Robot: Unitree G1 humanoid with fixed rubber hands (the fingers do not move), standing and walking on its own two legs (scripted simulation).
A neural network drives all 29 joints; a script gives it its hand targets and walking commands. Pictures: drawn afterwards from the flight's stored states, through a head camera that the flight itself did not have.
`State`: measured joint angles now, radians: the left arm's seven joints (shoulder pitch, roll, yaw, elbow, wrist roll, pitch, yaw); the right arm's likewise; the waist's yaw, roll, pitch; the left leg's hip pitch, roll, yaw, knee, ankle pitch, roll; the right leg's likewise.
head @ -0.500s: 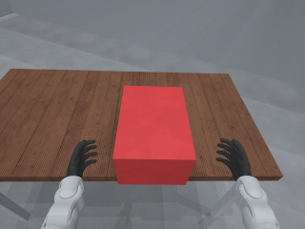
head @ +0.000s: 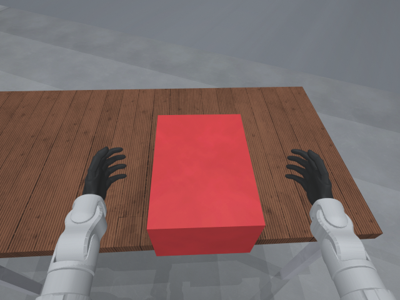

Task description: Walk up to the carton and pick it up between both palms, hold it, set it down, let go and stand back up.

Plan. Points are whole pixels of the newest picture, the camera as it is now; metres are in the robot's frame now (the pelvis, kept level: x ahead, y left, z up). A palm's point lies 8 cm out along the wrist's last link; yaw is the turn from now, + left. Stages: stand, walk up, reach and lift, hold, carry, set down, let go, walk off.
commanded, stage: reach and lift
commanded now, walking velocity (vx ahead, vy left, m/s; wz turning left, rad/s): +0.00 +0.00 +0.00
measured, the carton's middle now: (201, 180) +0.40 -0.01 -0.05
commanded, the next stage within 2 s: none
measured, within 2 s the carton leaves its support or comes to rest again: neither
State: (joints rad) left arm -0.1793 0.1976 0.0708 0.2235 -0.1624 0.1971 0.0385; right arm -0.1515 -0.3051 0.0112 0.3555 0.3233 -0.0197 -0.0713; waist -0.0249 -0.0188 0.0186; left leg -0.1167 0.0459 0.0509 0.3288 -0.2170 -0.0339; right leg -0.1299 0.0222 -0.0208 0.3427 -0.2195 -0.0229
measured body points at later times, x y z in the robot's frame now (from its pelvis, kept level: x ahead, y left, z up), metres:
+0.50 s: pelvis -0.03 +0.00 +0.00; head +0.02 +0.00 +0.44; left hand +0.37 +0.18 +0.06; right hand +0.36 -0.23 +0.05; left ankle -0.03 +0.14 -0.75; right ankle -0.03 -0.10 -0.75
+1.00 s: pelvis -0.06 -0.01 -0.05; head +0.01 -0.01 +0.39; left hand +0.37 +0.19 -0.01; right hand +0.36 -0.22 -0.03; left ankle -0.03 +0.14 -0.75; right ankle -0.03 -0.10 -0.75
